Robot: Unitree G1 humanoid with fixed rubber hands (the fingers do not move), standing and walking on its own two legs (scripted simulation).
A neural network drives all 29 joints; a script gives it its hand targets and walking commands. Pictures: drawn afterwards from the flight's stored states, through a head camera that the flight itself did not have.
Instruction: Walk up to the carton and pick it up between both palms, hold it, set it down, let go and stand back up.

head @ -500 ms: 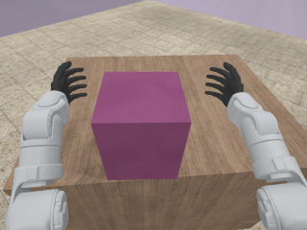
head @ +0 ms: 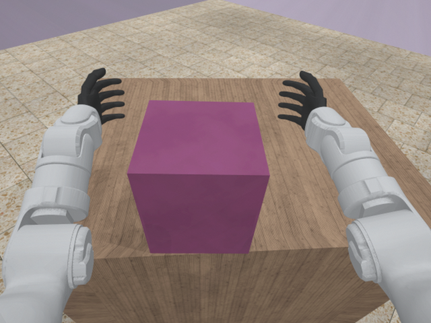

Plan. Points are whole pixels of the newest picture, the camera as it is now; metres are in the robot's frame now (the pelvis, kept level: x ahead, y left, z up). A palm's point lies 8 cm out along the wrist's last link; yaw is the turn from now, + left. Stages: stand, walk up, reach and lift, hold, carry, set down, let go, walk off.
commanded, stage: reach and lift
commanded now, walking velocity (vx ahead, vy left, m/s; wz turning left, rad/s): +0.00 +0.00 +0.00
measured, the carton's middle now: (200, 179) +0.41 +0.03 +0.07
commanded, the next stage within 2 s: none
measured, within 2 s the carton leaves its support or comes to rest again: neither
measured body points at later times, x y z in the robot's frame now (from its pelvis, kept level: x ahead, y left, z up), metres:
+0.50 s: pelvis +0.01 +0.00 +0.00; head +0.02 +0.02 +0.45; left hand +0.43 +0.21 +0.12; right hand +0.43 -0.16 +0.13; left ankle +0.04 +0.12 -0.75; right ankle -0.02 -0.09 -0.75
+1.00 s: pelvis +0.01 +0.01 +0.00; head +0.02 +0.03 +0.45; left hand +0.43 +0.18 +0.11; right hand +0.43 -0.13 +0.11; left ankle +0.04 +0.12 -0.75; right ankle -0.02 -0.09 -0.75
